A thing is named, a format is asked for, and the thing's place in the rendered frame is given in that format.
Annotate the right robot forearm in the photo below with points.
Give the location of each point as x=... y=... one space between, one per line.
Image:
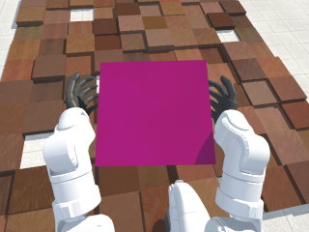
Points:
x=244 y=168

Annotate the right robot upper arm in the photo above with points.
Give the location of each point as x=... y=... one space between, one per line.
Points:
x=229 y=224

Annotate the left robot upper arm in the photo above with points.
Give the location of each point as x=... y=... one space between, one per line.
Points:
x=96 y=223

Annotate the left robot forearm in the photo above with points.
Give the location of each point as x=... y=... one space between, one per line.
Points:
x=66 y=155

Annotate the robot right thigh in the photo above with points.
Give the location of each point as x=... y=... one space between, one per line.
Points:
x=192 y=214

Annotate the left robot hand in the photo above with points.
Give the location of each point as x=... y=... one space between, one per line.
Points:
x=74 y=97

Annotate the carton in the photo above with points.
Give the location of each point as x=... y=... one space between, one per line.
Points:
x=154 y=113

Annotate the right robot hand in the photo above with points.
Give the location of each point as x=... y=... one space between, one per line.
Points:
x=226 y=101

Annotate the right robot shin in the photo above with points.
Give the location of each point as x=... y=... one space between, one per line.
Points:
x=173 y=214

